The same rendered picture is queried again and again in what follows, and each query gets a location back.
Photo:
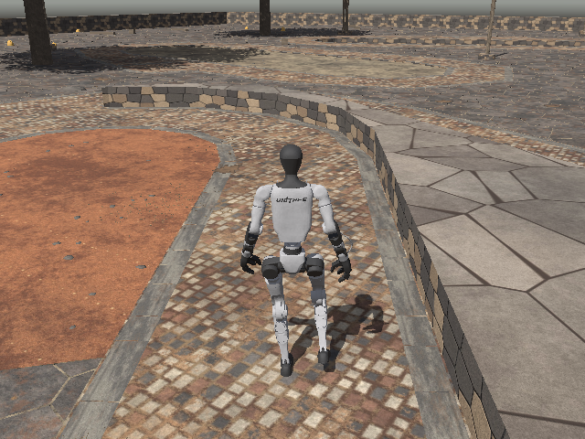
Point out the left robot upper arm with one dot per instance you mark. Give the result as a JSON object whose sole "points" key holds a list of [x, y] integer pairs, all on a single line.
{"points": [[263, 193]]}

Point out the right robot hand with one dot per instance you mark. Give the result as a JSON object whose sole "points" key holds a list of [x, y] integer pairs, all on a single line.
{"points": [[346, 269]]}

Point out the left robot hand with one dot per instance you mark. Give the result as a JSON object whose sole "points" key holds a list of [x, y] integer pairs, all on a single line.
{"points": [[251, 260]]}

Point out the left robot thigh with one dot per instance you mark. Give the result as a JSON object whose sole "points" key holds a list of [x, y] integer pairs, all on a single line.
{"points": [[270, 269]]}

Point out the right robot forearm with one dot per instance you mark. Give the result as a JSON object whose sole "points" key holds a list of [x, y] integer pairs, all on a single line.
{"points": [[338, 244]]}

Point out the left robot forearm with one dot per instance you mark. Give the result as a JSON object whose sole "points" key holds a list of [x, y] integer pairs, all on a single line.
{"points": [[249, 243]]}

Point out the humanoid robot torso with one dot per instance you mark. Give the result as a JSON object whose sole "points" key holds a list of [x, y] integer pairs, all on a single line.
{"points": [[292, 220]]}

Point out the right robot upper arm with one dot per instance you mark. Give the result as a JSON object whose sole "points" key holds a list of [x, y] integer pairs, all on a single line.
{"points": [[325, 207]]}

